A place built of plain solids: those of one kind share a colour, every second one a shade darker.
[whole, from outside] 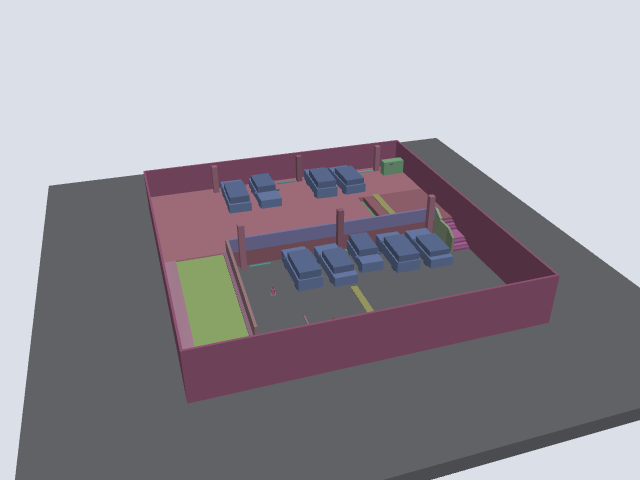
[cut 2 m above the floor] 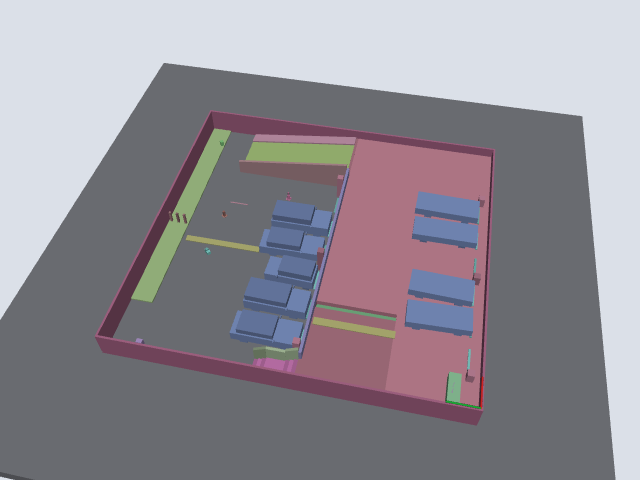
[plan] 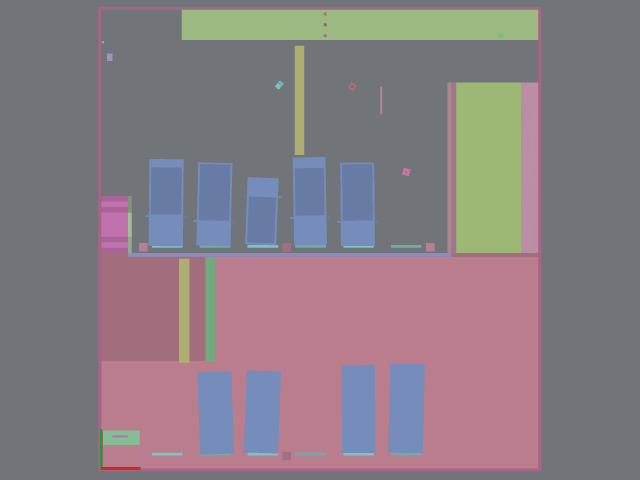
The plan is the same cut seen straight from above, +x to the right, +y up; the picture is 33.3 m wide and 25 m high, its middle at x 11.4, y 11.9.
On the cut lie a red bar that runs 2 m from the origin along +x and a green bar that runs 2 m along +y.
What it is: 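A basement split-level car park deck of the 2000s; 22.8 x 23.9 m, two half-decks side by side, the upper one 1.24 m above the lower, 2.37 m to the soffit over the upper one; a stair core of 8 risers of 0.155 m and treads of 0.28 m with a mid landing; a car ramp of 1 in 7.2; drive aisles of 6.30 and 6.02 m, bays of 2.49 x 4.8 m, a walkway of 1.57 m with a kerb of about 0.12 m, a stair door of 0.92 x 2.1 m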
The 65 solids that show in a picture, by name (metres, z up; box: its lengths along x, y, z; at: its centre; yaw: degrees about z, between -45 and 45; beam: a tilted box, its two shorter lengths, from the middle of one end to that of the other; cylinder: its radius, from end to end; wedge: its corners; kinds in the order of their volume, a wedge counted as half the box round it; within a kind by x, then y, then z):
{
 "upper_deck_1": {"box": [5.43, 5.44, 1.29], "at": [2.71, 8.31, 0.59]},
 "upper_deck_2": {"box": [22.77, 5.6, 1.29], "at": [11.38, 2.8, 0.59]},
 "upper_deck_3": {"box": [22.77, 0.2, 1.29], "at": [11.38, 11.12, 0.59]},
 "upper_deck_4": {"box": [16.84, 5.44, 1.29], "at": [14.35, 8.31, 0.59]},
 "car_1": {"box": [1.79, 4.53, 0.72], "at": [3.39, 13.85, 0.54], "yaw": -0.5},
 "car_2": {"box": [1.59, 2.45, 0.43], "at": [3.39, 14.45, 1.11], "yaw": -0.5},
 "car_3": {"box": [1.79, 4.33, 0.84], "at": [5.9, 13.76, 0.6], "yaw": -1.4},
 "car_4": {"box": [1.59, 2.93, 0.51], "at": [5.91, 14.37, 1.27], "yaw": -1.4},
 "car_5": {"box": [1.58, 2.85, 0.49], "at": [5.95, 3.45, 2.41], "yaw": 2.0},
 "car_6": {"box": [1.78, 4.28, 0.74], "at": [5.97, 2.89, 1.79], "yaw": 2.0},
 "car_7": {"box": [1.42, 2.39, 0.55], "at": [8.36, 12.95, 1.22], "yaw": -2.1},
 "car_8": {"box": [1.62, 3.5, 0.77], "at": [8.37, 13.39, 0.56], "yaw": -2.1},
 "car_9": {"box": [1.79, 4.27, 0.87], "at": [8.4, 2.94, 1.85], "yaw": -2.1},
 "car_10": {"box": [1.59, 2.85, 0.57], "at": [8.42, 3.53, 2.57], "yaw": -2.1},
 "car_11": {"box": [1.51, 2.47, 0.53], "at": [10.86, 14.41, 1.16], "yaw": 1.0},
 "car_12": {"box": [1.71, 4.58, 0.72], "at": [10.87, 13.92, 0.54], "yaw": 1.0},
 "car_13": {"box": [1.57, 2.94, 0.56], "at": [13.35, 14.38, 1.33], "yaw": 0.5},
 "car_14": {"box": [1.77, 4.35, 0.87], "at": [13.36, 13.76, 0.62], "yaw": 0.5},
 "car_15": {"box": [1.74, 4.59, 0.72], "at": [13.4, 3.1, 1.78], "yaw": 0.3},
 "car_16": {"box": [1.54, 2.49, 0.54], "at": [13.41, 2.61, 2.41], "yaw": 0.3},
 "car_17": {"box": [1.8, 4.63, 0.75], "at": [15.91, 3.13, 1.8], "yaw": -1.4},
 "car_18": {"box": [1.6, 2.96, 0.54], "at": [15.92, 3.77, 2.44], "yaw": -1.4},
 "wall_1": {"box": [0.15, 24.19, 3.69], "at": [-0.07, 11.95, 1.79]},
 "wall_2": {"box": [23.07, 0.15, 3.69], "at": [11.38, -0.07, 1.79]},
 "wall_3": {"box": [23.07, 0.15, 3.69], "at": [11.38, 23.96, 1.79]},
 "wall_4": {"box": [0.15, 24.19, 3.69], "at": [22.84, 11.95, 1.79]},
 "car_ramp_1": {"wedge": [[18.24, 11.22, -0.05], [18.24, 11.22, 1.24], [18.24, 20.1, -0.05], [18.24, 20.1, 0.0], [22.77, 11.22, -0.05], [22.77, 11.22, 1.24], [22.77, 20.1, -0.05], [22.77, 20.1, 0.0]]},
 "stair_step_1": {"box": [1.4, 0.33, 1.13], "at": [0.7, 11.34, 0.52]},
 "stair_step_2": {"box": [1.4, 0.62, 0.98], "at": [0.7, 11.48, 0.44]},
 "stair_step_3": {"box": [1.4, 0.9, 0.82], "at": [0.7, 11.62, 0.36]},
 "stair_step_4": {"box": [1.4, 2.17, 0.67], "at": [0.7, 12.25, 0.28]},
 "stair_step_5": {"box": [1.4, 2.45, 0.51], "at": [0.7, 12.4, 0.21]},
 "stair_step_6": {"box": [1.4, 2.73, 0.36], "at": [0.7, 12.54, 0.13]},
 "stair_step_7": {"box": [1.4, 3.02, 0.2], "at": [0.7, 12.68, 0.05]},
 "ramp_footway_1": {"wedge": [[21.87, 11.22, -0.05], [21.87, 11.22, 1.36], [21.87, 20.1, -0.05], [21.87, 20.1, 0.12], [22.77, 11.22, -0.05], [22.77, 11.22, 1.36], [22.77, 20.1, -0.05], [22.77, 20.1, 0.12]]},
 "walkway_1": {"box": [18.57, 1.57, 0.17], "at": [13.48, 23.11, 0.04]},
 "split_parapet_1": {"box": [16.84, 0.2, 1.13], "at": [9.82, 11.12, 1.75]},
 "column_1": {"box": [0.45, 0.45, 2.42], "at": [2.2, 0.65, 2.4]},
 "column_2": {"box": [0.45, 0.45, 3.66], "at": [2.2, 11.52, 1.78]},
 "column_3": {"box": [0.45, 0.45, 2.42], "at": [9.67, 0.65, 2.4]},
 "column_4": {"box": [0.45, 0.45, 3.66], "at": [9.67, 11.52, 1.78]},
 "column_5": {"box": [0.45, 0.45, 2.42], "at": [17.14, 0.65, 2.4]},
 "column_6": {"box": [0.45, 0.45, 3.66], "at": [17.14, 11.52, 1.78]},
 "drain_bed_1": {"box": [0.52, 5.44, 0.89], "at": [5.68, 8.31, 0.39]},
 "ramp_guard_1": {"wedge": [[18.04, 11.22, -0.05], [18.04, 11.22, 2.41], [18.04, 20.1, -0.05], [18.04, 20.1, 1.17], [18.24, 11.22, -0.05], [18.24, 11.22, 2.41], [18.24, 20.1, -0.05], [18.24, 20.1, 1.17]]},
 "bike_hold_1": {"box": [1.92, 0.76, 1.29], "at": [1.05, 1.6, 1.83]},
 "ramp_kerb_1": {"wedge": [[18.24, 11.22, -0.05], [18.24, 11.22, 1.36], [18.24, 20.1, -0.05], [18.24, 20.1, 0.12], [18.49, 11.22, -0.05], [18.49, 11.22, 1.36], [18.49, 20.1, -0.05], [18.49, 20.1, 0.12]]},
 "stair_guard_1": {"wedge": [[1.4, 11.22, -0.05], [1.4, 11.22, 2.29], [1.4, 12.07, -0.05], [1.4, 12.07, 1.82], [1.6, 11.22, -0.05], [1.6, 11.22, 2.29], [1.6, 12.07, -0.05], [1.6, 12.07, 1.82]]},
 "stair_guard_2": {"wedge": [[1.4, 13.34, -0.05], [1.4, 13.34, 1.67], [1.4, 14.19, -0.05], [1.4, 14.19, 1.2], [1.6, 13.34, -0.05], [1.6, 13.34, 1.67], [1.6, 14.19, -0.05], [1.6, 14.19, 1.2]]},
 "stair_guard_3": {"box": [0.2, 1.27, 1.72], "at": [1.5, 12.7, 0.81]},
 "hump_1": {"box": [0.55, 5.42, 0.12], "at": [4.33, 8.21, 1.25]},
 "hump_2": {"box": [0.49, 5.7, 0.12], "at": [10.33, 19.17, 0.01]},
 "wheelstop_1": {"box": [1.6, 0.15, 0.15], "at": [3.44, 0.75, 1.26]},
 "wheelstop_2": {"box": [1.6, 0.15, 0.15], "at": [3.44, 11.57, 0.03]},
 "wheelstop_3": {"box": [1.6, 0.15, 0.15], "at": [5.93, 11.57, 0.03]},
 "wheelstop_4": {"box": [1.6, 0.15, 0.15], "at": [8.43, 0.75, 1.26]},
 "wheelstop_5": {"box": [1.6, 0.15, 0.15], "at": [8.43, 11.57, 0.03]},
 "wheelstop_6": {"box": [1.6, 0.15, 0.15], "at": [10.91, 0.75, 1.26]},
 "wheelstop_7": {"box": [1.6, 0.15, 0.15], "at": [10.91, 11.57, 0.03]},
 "wheelstop_8": {"box": [1.6, 0.15, 0.15], "at": [13.4, 0.75, 1.26]},
 "wheelstop_9": {"box": [1.6, 0.15, 0.15], "at": [13.4, 11.57, 0.03]},
 "wheelstop_10": {"box": [1.6, 0.15, 0.15], "at": [15.89, 0.75, 1.26]},
 "wheelstop_11": {"box": [1.6, 0.15, 0.15], "at": [15.89, 11.57, 0.03]},
 "pay_station_1": {"box": [0.3, 0.4, 1.5], "at": [0.45, 21.42, 0.7]},
 "cable_cover_1": {"box": [0.11, 1.44, 0.07], "at": [14.59, 19.17, -0.02]}
}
